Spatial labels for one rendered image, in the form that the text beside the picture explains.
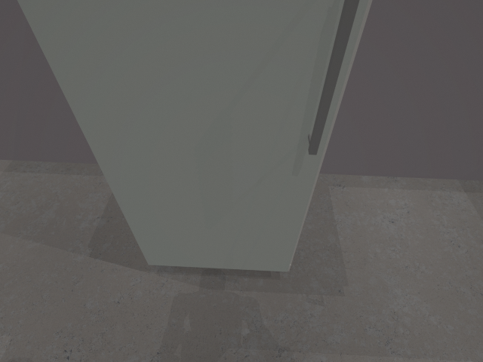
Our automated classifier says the handle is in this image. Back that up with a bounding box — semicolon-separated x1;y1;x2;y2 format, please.
308;0;359;155

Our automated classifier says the fridge door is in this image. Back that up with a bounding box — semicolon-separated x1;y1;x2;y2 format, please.
17;0;369;272

